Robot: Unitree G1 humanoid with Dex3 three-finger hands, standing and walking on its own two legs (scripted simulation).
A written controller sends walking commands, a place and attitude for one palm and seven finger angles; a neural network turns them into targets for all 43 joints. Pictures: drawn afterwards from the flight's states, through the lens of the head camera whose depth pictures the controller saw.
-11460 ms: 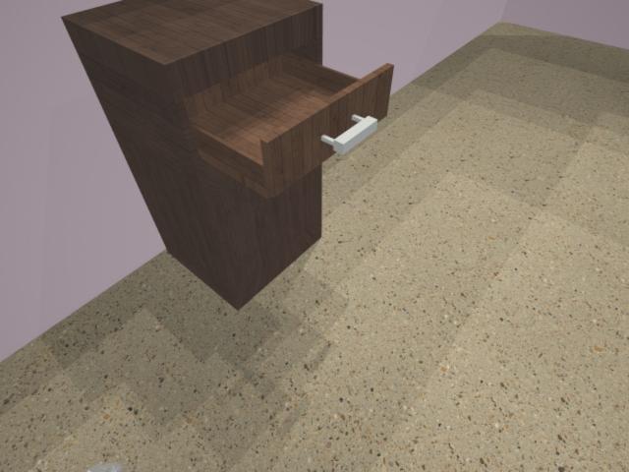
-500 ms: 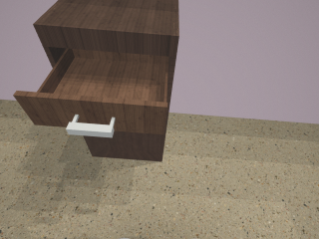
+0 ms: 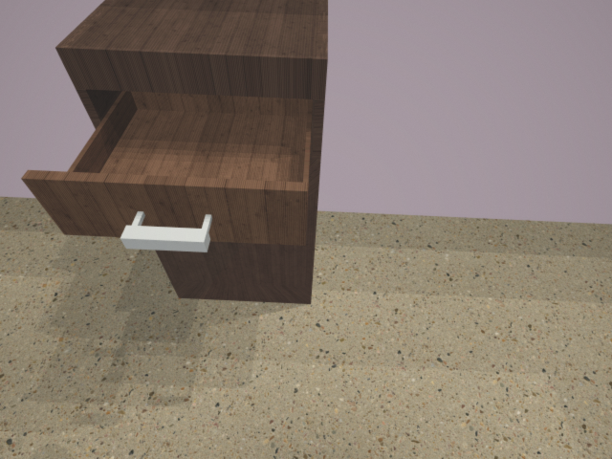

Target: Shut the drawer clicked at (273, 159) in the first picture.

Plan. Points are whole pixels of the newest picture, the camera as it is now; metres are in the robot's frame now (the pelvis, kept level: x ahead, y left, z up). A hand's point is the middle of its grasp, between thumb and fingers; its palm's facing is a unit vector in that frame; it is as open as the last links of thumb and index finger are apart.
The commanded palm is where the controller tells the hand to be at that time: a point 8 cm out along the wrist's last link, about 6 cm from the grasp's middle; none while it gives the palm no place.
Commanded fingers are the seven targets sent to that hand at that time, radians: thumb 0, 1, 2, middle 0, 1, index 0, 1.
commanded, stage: come to a stop and stand still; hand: left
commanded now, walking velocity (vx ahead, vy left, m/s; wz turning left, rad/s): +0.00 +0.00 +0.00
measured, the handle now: (170, 228) +0.45 +0.25 +0.00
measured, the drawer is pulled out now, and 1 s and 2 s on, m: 0.25 0.25 0.25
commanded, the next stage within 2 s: look again from close up in 0.50 s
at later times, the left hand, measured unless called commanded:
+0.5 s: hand out of the picture +0.02 +0.20 -0.17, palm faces +0.01 -0.98 -0.20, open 7.4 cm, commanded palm none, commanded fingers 0.00 0.90 0.90 -0.20 -0.30 -0.20 -0.30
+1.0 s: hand out of the picture -0.01 +0.15 -0.17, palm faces +0.03 -0.98 -0.17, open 7.4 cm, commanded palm none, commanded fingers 0.00 0.90 0.90 -0.20 -0.30 -0.20 -0.30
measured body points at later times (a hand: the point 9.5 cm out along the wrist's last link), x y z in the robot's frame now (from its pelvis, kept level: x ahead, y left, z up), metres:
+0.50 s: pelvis +0.01 +0.03 +0.00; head +0.01 +0.03 +0.45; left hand +0.02 +0.26 -0.16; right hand +0.01 -0.19 -0.16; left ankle -0.02 +0.11 -0.73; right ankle +0.02 -0.14 -0.73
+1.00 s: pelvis +0.01 +0.00 +0.01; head +0.01 -0.01 +0.46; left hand -0.01 +0.21 -0.15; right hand -0.01 -0.21 -0.16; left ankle -0.02 +0.11 -0.73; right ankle +0.02 -0.14 -0.73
